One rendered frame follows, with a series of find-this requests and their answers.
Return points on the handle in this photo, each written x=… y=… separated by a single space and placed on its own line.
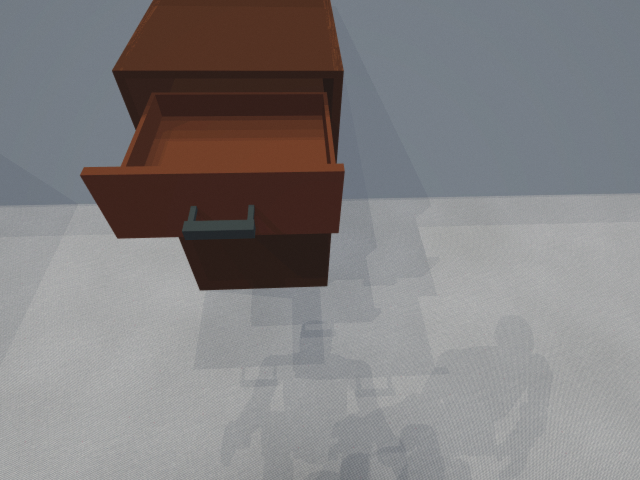
x=219 y=229

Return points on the cabinet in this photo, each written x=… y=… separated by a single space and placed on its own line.
x=240 y=46

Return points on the drawer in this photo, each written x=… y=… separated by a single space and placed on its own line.
x=221 y=152

